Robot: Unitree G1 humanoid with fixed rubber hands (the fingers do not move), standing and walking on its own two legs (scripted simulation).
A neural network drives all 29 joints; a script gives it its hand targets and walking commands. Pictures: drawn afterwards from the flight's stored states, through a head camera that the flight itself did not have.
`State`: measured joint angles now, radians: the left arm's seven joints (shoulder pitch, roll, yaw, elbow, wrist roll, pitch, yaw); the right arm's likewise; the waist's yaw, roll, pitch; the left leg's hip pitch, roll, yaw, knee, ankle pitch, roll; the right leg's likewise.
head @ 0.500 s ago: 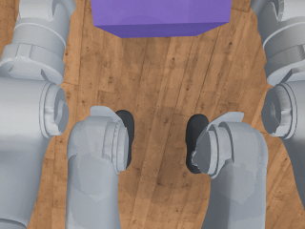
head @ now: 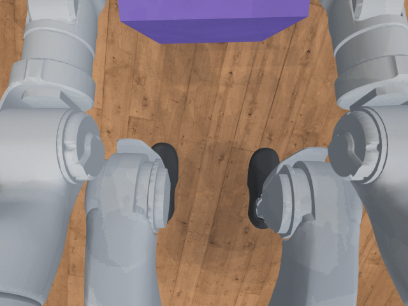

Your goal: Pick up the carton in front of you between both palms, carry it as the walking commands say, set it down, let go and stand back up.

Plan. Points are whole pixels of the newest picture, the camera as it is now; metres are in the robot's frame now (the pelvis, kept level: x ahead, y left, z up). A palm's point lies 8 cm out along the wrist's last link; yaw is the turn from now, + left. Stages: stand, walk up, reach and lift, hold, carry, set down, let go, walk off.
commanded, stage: reach and lift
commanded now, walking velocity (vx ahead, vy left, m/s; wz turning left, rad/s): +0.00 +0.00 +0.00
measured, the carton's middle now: out of the picture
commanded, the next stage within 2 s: none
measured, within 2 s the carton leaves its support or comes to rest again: leaves its support in 0.14 s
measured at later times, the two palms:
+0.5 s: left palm out of the picture +0.50 +0.18 +0.02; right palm out of the picture +0.52 -0.12 +0.02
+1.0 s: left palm out of the picture +0.47 +0.17 +0.16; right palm out of the picture +0.49 -0.13 +0.16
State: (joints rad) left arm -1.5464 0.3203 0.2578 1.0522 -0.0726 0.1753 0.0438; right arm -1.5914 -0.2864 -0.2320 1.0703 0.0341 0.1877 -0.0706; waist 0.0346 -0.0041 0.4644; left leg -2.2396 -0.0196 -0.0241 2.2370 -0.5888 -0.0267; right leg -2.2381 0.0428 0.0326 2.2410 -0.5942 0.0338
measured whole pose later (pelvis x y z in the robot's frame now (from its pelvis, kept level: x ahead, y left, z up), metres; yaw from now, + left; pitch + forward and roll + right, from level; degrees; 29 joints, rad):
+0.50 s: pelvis -0.01 -0.01 +0.09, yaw +1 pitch +42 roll +0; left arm -1.20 0.08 0.51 0.81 0.23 0.38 0.05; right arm -1.23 -0.04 -0.51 0.83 -0.25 0.37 -0.06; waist 0.03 -0.02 -0.08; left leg -2.14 -0.06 -0.06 1.90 -0.50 -0.05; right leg -2.13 0.07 0.05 1.91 -0.52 0.05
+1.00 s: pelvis +0.02 +0.00 +0.20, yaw +1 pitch +40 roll +0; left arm -0.89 -0.04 0.46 0.61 0.23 0.43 0.03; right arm -0.90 0.06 -0.45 0.62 -0.23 0.42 -0.04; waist 0.02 -0.01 -0.23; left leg -1.76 -0.04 -0.06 1.55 -0.48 -0.04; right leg -1.75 0.06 0.06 1.55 -0.49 0.04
